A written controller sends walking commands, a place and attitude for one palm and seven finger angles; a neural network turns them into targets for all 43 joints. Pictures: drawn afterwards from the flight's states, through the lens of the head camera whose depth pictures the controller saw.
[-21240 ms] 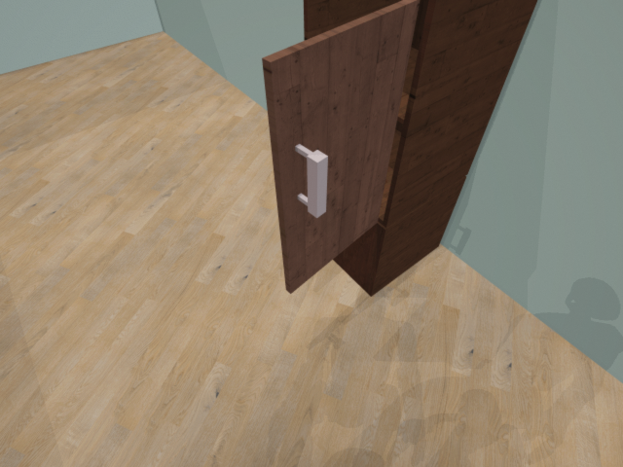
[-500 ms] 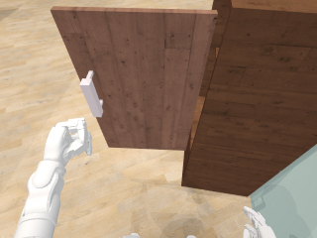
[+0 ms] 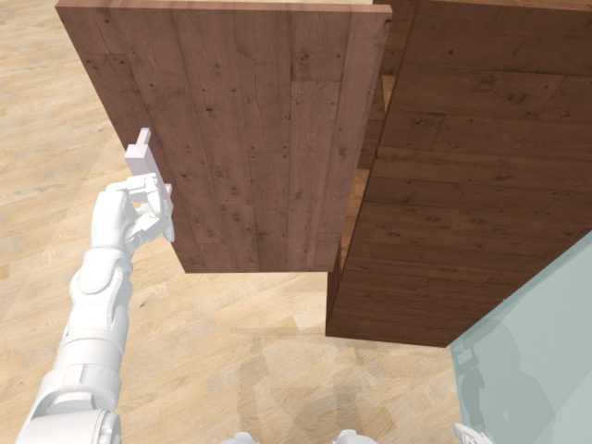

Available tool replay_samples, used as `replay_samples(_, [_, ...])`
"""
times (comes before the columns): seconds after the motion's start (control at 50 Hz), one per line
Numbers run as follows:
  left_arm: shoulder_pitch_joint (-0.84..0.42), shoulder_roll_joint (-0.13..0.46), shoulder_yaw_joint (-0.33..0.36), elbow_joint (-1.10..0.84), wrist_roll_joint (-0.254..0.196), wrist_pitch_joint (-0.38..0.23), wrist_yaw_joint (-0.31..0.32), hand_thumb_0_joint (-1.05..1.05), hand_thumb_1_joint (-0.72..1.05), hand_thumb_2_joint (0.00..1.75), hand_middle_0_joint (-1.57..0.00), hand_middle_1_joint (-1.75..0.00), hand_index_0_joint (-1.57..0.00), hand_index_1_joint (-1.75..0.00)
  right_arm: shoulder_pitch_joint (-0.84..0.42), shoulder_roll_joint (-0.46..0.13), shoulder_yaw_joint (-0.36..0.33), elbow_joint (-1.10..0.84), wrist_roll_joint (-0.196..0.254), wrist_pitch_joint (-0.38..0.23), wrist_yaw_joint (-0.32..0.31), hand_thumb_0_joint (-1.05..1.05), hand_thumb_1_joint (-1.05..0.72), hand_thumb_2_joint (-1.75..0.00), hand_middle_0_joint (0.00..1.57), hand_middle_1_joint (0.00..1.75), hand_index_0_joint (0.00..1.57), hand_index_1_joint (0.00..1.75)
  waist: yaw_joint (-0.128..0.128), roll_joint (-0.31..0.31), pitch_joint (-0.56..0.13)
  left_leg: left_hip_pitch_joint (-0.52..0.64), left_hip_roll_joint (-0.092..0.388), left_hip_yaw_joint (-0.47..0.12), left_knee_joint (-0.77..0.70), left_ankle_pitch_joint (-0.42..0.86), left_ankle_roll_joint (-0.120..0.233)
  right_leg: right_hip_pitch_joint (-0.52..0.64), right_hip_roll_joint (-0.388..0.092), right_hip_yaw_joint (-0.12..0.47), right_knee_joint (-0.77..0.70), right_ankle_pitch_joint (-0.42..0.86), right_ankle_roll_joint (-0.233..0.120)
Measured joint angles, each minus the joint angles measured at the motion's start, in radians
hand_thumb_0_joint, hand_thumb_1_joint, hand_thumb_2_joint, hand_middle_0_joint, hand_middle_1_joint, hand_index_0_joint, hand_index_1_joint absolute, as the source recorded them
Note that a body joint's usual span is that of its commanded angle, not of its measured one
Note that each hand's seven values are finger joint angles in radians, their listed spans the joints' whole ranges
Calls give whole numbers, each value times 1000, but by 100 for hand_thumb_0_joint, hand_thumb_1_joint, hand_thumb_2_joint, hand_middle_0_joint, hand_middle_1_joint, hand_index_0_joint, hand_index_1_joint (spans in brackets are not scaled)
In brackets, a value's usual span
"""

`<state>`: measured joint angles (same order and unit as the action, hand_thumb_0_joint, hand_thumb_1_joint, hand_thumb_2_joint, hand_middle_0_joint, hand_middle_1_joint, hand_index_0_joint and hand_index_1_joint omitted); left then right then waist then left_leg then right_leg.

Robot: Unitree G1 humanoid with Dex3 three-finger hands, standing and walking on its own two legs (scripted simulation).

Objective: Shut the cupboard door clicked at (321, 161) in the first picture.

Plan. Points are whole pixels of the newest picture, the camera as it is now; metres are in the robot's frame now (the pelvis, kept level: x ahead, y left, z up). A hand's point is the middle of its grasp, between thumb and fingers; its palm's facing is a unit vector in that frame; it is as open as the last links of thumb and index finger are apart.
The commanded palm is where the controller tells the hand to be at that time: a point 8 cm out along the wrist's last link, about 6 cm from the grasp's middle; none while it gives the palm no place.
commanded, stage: bring the fist close to the handle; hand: left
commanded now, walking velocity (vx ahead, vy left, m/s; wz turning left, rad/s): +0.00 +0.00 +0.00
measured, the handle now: (154, 174) +0.48 +0.21 +0.07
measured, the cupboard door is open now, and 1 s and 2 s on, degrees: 97 88 74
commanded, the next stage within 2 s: push the door shut along its arc in 0.22 s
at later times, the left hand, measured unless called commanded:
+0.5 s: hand (164, 223) +0.39 +0.18 +0.07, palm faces +0.00 -1.00 -0.03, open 3.1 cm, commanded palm +0.38 +0.23 +0.07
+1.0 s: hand (179, 188) +0.45 +0.17 +0.07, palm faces -0.13 -0.99 -0.04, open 3.1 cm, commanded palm +0.45 +0.20 +0.07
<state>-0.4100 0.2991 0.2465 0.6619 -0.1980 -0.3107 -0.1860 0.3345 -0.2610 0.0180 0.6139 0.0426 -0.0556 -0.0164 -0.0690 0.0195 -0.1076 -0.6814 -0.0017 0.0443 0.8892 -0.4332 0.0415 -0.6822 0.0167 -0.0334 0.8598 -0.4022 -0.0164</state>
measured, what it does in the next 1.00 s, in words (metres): stands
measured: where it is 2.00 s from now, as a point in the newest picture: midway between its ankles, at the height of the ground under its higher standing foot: outside the picture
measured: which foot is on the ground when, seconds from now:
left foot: down 0.00-1.00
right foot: down 0.00-1.00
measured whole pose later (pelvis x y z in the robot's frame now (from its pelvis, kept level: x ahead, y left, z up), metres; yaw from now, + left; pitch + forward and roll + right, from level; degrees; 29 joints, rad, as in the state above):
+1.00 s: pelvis -0.02 -0.01 -0.02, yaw +2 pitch +17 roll -2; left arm -0.85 0.45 0.23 1.12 -0.17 -0.36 -0.35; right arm 0.36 -0.28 0.03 0.68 0.04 -0.01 -0.03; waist -0.12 0.02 -0.09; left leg -0.85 0.00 0.00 0.99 -0.43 0.03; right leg -0.83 0.02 -0.08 0.94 -0.40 -0.03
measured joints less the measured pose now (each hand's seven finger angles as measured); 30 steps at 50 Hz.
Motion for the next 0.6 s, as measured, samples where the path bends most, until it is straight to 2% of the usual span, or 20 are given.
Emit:
replay_samples(0.12, [30, 12, 6, 10, -1, -7, -5, 2, 90, 90, -130, -150, -130, -149, 13, -1, -3, 3, 6, 25, -1, 1, -91, -90, 21, 30, 20, 30, 2, -2, 10, 11, 2, -5, -2, 0, 0, 14, 2, -5, -7, 1, -1])
replay_samples(0.28, [28, 2, -23, -16, -11, -35, -12, 2, 90, 90, -130, -150, -130, -150, -13, -2, -8, 13, 8, 18, -10, 1, -91, -90, 21, 30, 20, 30, 11, -1, 9, 13, 1, -16, 1, 4, -2, 24, 1, -16, -11, 5, -3])
replay_samples(0.38, [6, -1, -32, 21, -6, -15, -16, 1, 90, 90, -130, -150, -130, -150, -35, -1, -1, -2, 11, 23, -8, 1, -91, -90, 20, 30, 20, 30, 10, -1, 2, 21, -1, -16, -4, 8, -3, 30, -1, -16, -12, 6, -4])
replay_samples(0.5, [-64, 22, -25, 100, 10, -16, -31, 1, 90, 90, -130, -150, -130, -150, -55, 2, 12, -14, 10, 26, -13, 1, -91, -90, 21, 30, 20, 30, 4, -9, 18, 6, -1, -21, 5, 12, -6, 16, -1, -21, 0, 7, -8])
replay_samples(0.6, [-166, 61, -11, 194, 14, -45, -80, 2, 89, 91, -130, -150, -130, -150, -57, 0, 18, 2, 10, 27, -18, 1, -91, -90, 21, 30, 20, 30, -4, -12, 24, -28, 1, -29, 28, 10, -9, -15, 0, -30, 19, 5, -12])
